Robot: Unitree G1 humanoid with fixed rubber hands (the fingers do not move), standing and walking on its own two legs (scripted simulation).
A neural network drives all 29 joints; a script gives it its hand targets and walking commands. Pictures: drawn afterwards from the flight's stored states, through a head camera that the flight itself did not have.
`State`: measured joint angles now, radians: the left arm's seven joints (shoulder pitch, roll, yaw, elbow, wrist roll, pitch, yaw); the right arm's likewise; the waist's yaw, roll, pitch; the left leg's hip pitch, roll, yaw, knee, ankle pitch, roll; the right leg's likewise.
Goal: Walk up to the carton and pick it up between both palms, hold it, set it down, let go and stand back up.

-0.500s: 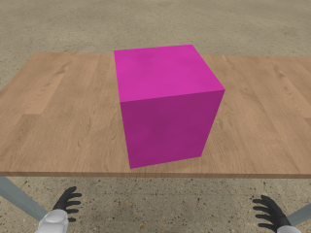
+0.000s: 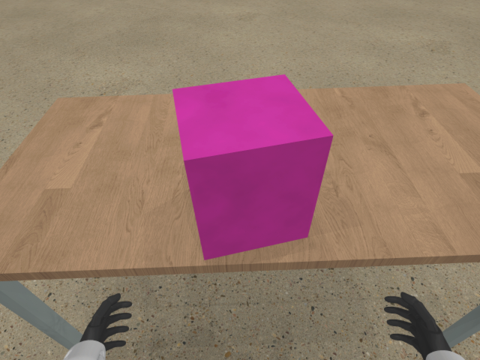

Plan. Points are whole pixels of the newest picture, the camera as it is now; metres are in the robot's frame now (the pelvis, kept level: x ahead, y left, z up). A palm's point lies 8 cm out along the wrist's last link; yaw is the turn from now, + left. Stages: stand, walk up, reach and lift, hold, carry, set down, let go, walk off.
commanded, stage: reach and lift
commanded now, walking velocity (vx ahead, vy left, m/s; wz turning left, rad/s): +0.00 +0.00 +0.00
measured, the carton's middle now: (244, 168) +0.44 +0.03 +0.11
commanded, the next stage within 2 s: none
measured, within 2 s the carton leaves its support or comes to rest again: neither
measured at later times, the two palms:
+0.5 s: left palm (99, 325) +0.17 +0.24 +0.04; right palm (428, 312) +0.20 -0.24 +0.04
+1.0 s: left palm (98, 304) +0.18 +0.21 +0.11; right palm (423, 280) +0.22 -0.22 +0.10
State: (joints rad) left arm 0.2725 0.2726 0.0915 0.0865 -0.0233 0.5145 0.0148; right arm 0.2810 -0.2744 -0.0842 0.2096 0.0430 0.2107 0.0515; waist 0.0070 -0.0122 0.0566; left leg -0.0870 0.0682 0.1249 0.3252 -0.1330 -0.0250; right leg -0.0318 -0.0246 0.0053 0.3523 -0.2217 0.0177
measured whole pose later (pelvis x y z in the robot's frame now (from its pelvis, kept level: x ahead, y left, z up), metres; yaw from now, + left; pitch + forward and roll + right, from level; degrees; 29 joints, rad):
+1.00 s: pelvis +0.00 -0.01 +0.00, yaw +0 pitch -3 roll +0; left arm 0.40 0.19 0.07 -0.59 -0.17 0.48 0.13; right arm 0.35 -0.32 -0.04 -0.32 0.32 0.21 -0.01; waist 0.07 -0.03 0.04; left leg -0.08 0.07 0.09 0.21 -0.07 -0.05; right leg -0.04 0.00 0.01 0.27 -0.18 -0.01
